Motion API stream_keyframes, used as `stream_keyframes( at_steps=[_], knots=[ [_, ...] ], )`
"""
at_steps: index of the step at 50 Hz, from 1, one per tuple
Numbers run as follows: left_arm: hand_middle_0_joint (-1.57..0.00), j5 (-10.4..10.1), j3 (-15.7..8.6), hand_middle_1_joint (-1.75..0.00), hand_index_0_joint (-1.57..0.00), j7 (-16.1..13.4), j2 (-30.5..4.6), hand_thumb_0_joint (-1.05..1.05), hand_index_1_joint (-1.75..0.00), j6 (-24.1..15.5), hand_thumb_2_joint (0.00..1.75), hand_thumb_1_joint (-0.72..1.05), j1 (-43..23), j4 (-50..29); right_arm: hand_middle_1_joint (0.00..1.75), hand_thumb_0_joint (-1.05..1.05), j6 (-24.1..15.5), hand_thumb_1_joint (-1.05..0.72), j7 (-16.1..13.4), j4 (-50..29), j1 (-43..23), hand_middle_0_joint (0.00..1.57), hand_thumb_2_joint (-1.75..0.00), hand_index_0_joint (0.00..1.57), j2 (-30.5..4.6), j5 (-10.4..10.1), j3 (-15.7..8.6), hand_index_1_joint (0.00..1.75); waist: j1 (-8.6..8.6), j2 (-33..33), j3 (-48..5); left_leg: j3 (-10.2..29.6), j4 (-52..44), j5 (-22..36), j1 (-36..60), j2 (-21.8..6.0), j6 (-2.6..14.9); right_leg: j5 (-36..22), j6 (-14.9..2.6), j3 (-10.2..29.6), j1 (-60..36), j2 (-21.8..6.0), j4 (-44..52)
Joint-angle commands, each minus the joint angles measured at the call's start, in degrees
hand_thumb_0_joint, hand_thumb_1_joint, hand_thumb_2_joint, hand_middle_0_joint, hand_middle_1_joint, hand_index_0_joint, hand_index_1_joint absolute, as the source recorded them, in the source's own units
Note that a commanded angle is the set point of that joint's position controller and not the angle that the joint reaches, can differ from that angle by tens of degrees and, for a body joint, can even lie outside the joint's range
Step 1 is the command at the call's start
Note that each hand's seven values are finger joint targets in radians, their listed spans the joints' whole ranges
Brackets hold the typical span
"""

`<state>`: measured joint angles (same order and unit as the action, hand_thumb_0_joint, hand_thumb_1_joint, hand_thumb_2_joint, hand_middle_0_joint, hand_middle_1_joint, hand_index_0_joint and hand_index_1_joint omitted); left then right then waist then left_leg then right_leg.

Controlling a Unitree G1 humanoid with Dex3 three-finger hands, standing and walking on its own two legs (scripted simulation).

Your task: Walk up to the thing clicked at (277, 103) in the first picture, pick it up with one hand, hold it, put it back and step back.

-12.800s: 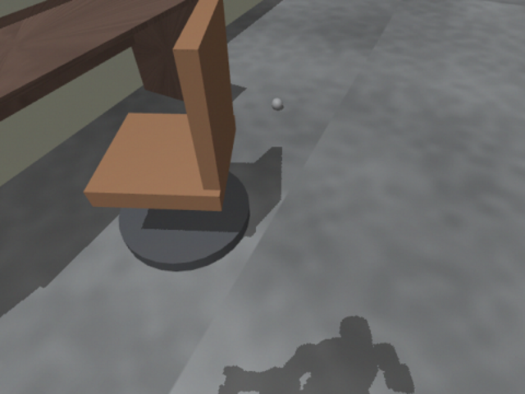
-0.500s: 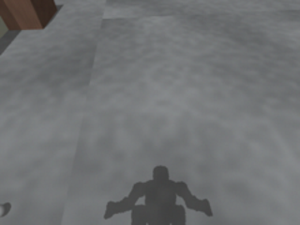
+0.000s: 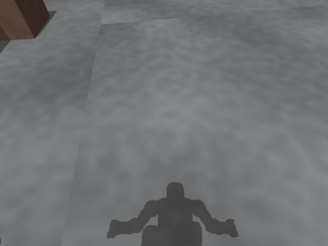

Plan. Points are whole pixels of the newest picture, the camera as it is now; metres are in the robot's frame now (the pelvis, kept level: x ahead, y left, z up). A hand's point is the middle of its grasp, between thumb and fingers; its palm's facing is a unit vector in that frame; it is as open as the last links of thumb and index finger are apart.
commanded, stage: walk up
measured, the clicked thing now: out of the picture +0.27 +0.99 -0.73
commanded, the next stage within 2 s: none
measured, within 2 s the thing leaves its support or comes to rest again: neither
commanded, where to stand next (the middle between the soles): +1.39 +0.06 m, yaw +2 degrees
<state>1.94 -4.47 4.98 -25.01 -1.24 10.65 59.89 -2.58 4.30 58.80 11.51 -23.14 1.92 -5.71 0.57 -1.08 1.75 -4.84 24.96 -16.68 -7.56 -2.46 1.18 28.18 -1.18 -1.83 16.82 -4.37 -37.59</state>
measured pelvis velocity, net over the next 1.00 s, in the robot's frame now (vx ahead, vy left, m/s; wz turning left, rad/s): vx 0.51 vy -0.05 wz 0.08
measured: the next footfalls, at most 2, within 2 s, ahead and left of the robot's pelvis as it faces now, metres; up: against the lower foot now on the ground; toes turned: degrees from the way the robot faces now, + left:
right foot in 0.02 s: +0.07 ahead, -0.14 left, +0.00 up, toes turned -5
left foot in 0.44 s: +0.37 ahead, +0.12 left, +0.00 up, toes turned +9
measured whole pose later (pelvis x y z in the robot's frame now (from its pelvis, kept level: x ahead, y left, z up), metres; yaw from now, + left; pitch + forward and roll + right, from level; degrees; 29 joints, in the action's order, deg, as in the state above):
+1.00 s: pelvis +0.51 -0.05 -0.01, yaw +5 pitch -3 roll +1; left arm 0.2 -3.1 3.5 -22.5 -5.9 14.0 50.5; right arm -2.3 3.3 53.7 16.2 -26.1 -0.2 -3.7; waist -0.6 4.2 3.9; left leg 0.7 64.6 -21.2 -20.7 -2.2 2.0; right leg 13.1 -1.5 -5.3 17.8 -3.2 -33.3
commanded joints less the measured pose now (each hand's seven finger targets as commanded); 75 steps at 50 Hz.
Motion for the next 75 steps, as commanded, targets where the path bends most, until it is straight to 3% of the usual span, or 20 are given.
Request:
stream_keyframes(
  at_steps=[1, 2, 3, 4, 9, 18, 21, 22, 24, 30, 42, 43, 44, 45, 50, 60, 64, 67, 71, 75],
  knots=[
    [-0.20, 0.0, -4.0, -0.30, -0.20, -0.9, -11.8, 0.00, -0.30, -2.8, 0.90, 0.90, 10.7, -0.6, 0.30, 0.00, -0.1, -0.90, -0.6, -7.7, -12.2, 0.20, -0.90, 0.20, -13.8, 0.5, -3.4, 0.30, -9.14, 3.5, -2.9, 4.8, 0.6, -20.6, -17.3, -6.3, 5.39, -13.6, 0.30, -6.5, -22.3, 3.7, 11.8],
    [-0.20, 0.5, -5.6, -0.30, -0.20, -1.8, -16.6, 0.00, -0.30, -3.2, 0.90, 0.90, 20.3, 1.4, 0.30, 0.00, -0.1, -0.90, -0.7, -9.1, -13.6, 0.20, -0.90, 0.20, -9.4, 0.7, -1.8, 0.30, -14.08, -11.8, -3.8, -3.4, 19.8, -23.6, -32.3, 1.7, 1.67, 1.8, -1.87, 3.6, -33.8, -2.0, 20.5],
    [-0.20, 1.3, -6.7, -0.30, -0.20, -2.4, -22.1, 0.00, -0.30, -3.5, 0.90, 0.90, 19.6, -0.8, 0.30, 0.00, -0.2, -0.90, -0.8, -11.3, -14.9, 0.20, -0.90, 0.20, -7.0, 0.0, -0.4, 0.30, -13.89, -20.5, 0.8, 4.8, 36.4, -19.6, -43.9, 7.3, 0.18, 23.5, -6.37, 33.0, -29.3, -17.5, 33.1],
    [-0.20, 0.7, -5.5, -0.30, -0.20, -2.7, -21.8, 0.00, -0.30, -3.8, 0.90, 0.90, 10.9, -4.6, 0.30, 0.00, -0.1, -0.90, -1.2, -10.7, -15.1, 0.20, -0.90, 0.20, -10.9, -0.2, -1.1, 0.30, -9.84, -7.2, 6.8, 14.8, 38.9, -11.9, -40.7, 2.2, -0.28, 25.4, -9.52, 38.8, -18.6, -22.9, 36.7],
    [-0.20, -1.5, -2.7, -0.30, -0.20, -3.2, -12.8, 0.00, -0.30, -5.5, 0.90, 0.90, 0.7, -8.3, 0.30, 0.00, -0.4, -0.90, 0.4, -4.0, -1.3, 0.20, -0.90, 0.20, -12.4, -1.2, -1.3, 0.30, -0.83, -3.5, 6.0, 12.4, 31.6, 7.3, -27.9, -1.0, -1.33, -10.7, -3.38, 5.5, -14.9, -8.7, 32.0],
    [-0.20, -1.1, -3.4, -0.30, -0.20, -3.4, -15.3, 0.00, -0.30, -4.8, 0.90, 0.90, 5.3, -9.6, 0.30, 0.00, 0.1, -0.90, 1.7, -11.9, -11.8, 0.20, -0.90, 0.20, -10.3, -0.4, -0.8, 0.30, -4.00, -3.9, 5.0, 1.9, 8.0, 11.4, -18.1, -1.6, 0.91, -29.5, -6.86, -1.2, -16.6, -10.7, 27.4],
    [-0.20, -1.9, -3.2, -0.30, -0.20, -3.9, -15.7, 0.00, -0.30, -4.3, 0.90, 0.90, 4.1, -10.2, 0.30, 0.00, -0.2, -0.90, 0.7, -10.1, -1.6, 0.20, -0.90, 0.20, -10.8, 0.3, -1.9, 0.30, 1.60, -0.4, 0.6, -1.7, 4.5, 7.5, -7.4, 2.4, 3.69, -48.1, -7.06, -4.9, -17.9, -8.9, 10.0],
    [-0.20, -2.2, -2.2, -0.30, -0.20, -4.1, -13.9, 0.00, -0.30, -3.9, 0.90, 0.90, 6.0, -10.9, 0.30, 0.00, -0.6, -0.90, 0.1, -8.1, 7.2, 0.20, -0.90, 0.20, -13.1, 1.2, -3.1, 0.30, 5.04, 3.5, -5.2, -0.4, 3.2, 5.9, 7.1, 3.0, 6.63, -47.3, -5.29, -6.8, -10.6, -6.3, -5.6],
    [-0.20, -3.8, -1.5, -0.30, -0.20, -4.1, -10.2, 0.00, -0.30, -4.0, 0.90, 0.90, 9.1, -12.8, 0.30, 0.00, -1.3, -0.90, -1.1, -9.0, 15.7, 0.20, -0.90, 0.20, -21.8, 0.2, -6.2, 0.30, 7.95, 18.6, -15.5, 46.0, -6.0, -4.3, 29.2, -20.1, 19.56, -1.0, -1.06, 0.0, 20.3, 10.3, -36.2],
    [-0.20, -2.6, -0.7, -0.30, -0.20, -2.0, -10.5, 0.00, -0.30, -3.4, 0.90, 0.90, 10.4, -10.5, 0.30, 0.00, -2.9, -0.90, -2.2, -12.7, 1.4, 0.20, -0.90, 0.20, -13.7, -1.9, -2.0, 0.30, -0.61, 7.5, -0.3, 13.4, -12.1, 4.1, -2.9, -12.2, 10.88, -9.9, -0.26, 6.0, 10.7, -1.3, -23.8],
    [-0.20, -0.9, -4.1, -0.30, -0.20, -0.9, -12.5, 0.00, -0.30, -4.4, 0.90, 0.90, 11.7, -8.1, 0.30, 0.00, -3.3, -0.90, -1.2, -14.4, -0.1, 0.20, -0.90, 0.20, -12.9, -1.4, -1.1, 0.30, -6.70, 0.5, -3.8, 2.3, 10.3, 5.4, -15.9, -6.4, 5.79, -17.9, -1.48, -2.9, -18.4, 1.8, 5.1],
    [-0.20, -0.6, -5.4, -0.30, -0.20, -1.8, -16.1, 0.00, -0.30, -5.0, 0.90, 0.90, 18.5, -7.3, 0.30, 0.00, -3.4, -0.90, -1.2, -14.4, 3.0, 0.20, -0.90, 0.20, -9.5, -1.4, 0.2, 0.30, -9.82, -11.9, -7.6, -1.9, 29.7, 4.0, -21.0, -1.1, 3.78, -4.8, -3.28, 6.6, -25.6, -4.2, 12.1],
    [-0.20, -1.0, -6.0, -0.30, -0.20, -2.4, -22.0, 0.00, -0.30, -5.5, 0.90, 0.90, 20.0, -8.5, 0.30, 0.00, -3.3, -0.90, -1.3, -15.5, 5.1, 0.20, -0.90, 0.20, -8.6, -2.2, 0.7, 0.30, -8.43, -19.3, -8.4, 0.2, 42.7, -12.5, -32.7, 5.9, 0.96, 1.9, -9.43, 39.0, -28.9, -20.4, 25.0],
    [-0.20, -1.8, -5.3, -0.30, -0.20, -2.6, -21.8, 0.00, -0.30, -5.2, 0.90, 0.90, 15.2, -9.9, 0.30, 0.00, -2.5, -0.90, -2.2, -14.0, 2.2, 0.20, -0.90, 0.20, -13.7, -1.5, -0.5, 0.30, -7.67, -10.9, -5.2, 6.9, 48.0, -13.0, -33.0, 1.4, 0.87, 6.6, -13.97, 43.6, -21.9, -22.9, 26.5],
    [-0.20, -2.0, -2.9, -0.30, -0.20, -3.0, -13.8, 0.00, -0.30, -5.5, 0.90, 0.90, 5.4, -12.1, 0.30, 0.00, -1.4, -0.90, -0.8, -8.8, 7.0, 0.20, -0.90, 0.20, -12.8, -1.8, -0.6, 0.30, -1.19, -7.9, 0.4, 8.5, 36.0, 0.8, -24.8, -3.4, 0.38, -7.0, -9.65, 13.4, -7.6, -10.7, 25.8],
    [-0.20, -1.6, -3.2, -0.30, -0.20, -2.9, -14.8, 0.00, -0.30, -5.5, 0.90, 0.90, 9.0, -13.5, 0.30, 0.00, -1.6, -0.90, 1.1, -13.5, -4.9, 0.20, -0.90, 0.20, -9.7, -0.8, -0.7, 0.30, -3.80, -5.2, 0.9, 1.6, 9.3, 10.5, -17.1, -2.4, -0.13, -23.9, -8.86, 2.4, -9.7, -9.5, 20.9],
    [-0.20, -1.6, -2.2, -0.30, -0.20, -3.5, -13.9, 0.00, -0.30, -4.7, 0.90, 0.90, 8.2, -14.3, 0.30, 0.00, -2.0, -0.90, 0.3, -10.7, 5.5, 0.20, -0.90, 0.20, -12.6, -0.4, -2.3, 0.30, 2.64, 2.3, -3.3, 0.4, 5.4, 6.8, 2.0, 0.5, 3.28, -31.8, -6.86, -0.9, -3.1, -6.8, 2.0],
    [-0.20, -2.8, -1.1, -0.30, -0.20, -4.5, -12.7, 0.00, -0.30, -4.1, 0.90, 0.90, 11.5, -14.5, 0.30, 0.00, -2.7, -0.90, -1.4, -11.6, 13.8, 0.20, -0.90, 0.20, -22.1, -2.1, -5.3, 0.30, 5.62, 12.7, -11.3, 44.6, -9.4, -9.5, 18.1, -23.9, 16.47, 2.9, -2.65, 5.1, 21.7, 5.2, -34.0],
    [-0.20, -2.9, -0.8, -0.30, -0.20, -3.6, -12.1, 0.00, -0.30, -4.0, 0.90, 0.90, 12.2, -10.9, 0.30, 0.00, -2.8, -0.90, -2.2, -13.5, 4.2, 0.20, -0.90, 0.20, -14.2, -2.5, -1.8, 0.30, -0.06, 8.0, 0.6, 16.9, -9.4, 8.7, -1.1, -15.5, 11.40, -7.4, -1.43, 6.7, 15.6, -1.3, -27.3],
    [-0.20, -1.8, -0.8, -0.30, -0.20, -1.9, -10.3, 0.00, -0.30, -3.3, 0.90, 0.90, 9.9, -11.6, 0.30, 0.00, -3.5, -0.90, -2.1, -14.6, 4.2, 0.20, -0.90, 0.20, -14.6, -1.6, -1.8, 0.30, 0.09, 10.3, 1.1, 10.7, -10.5, 8.2, -3.1, -13.3, 12.66, -9.6, 1.07, 2.9, 13.0, -2.6, -13.9]
  ],
)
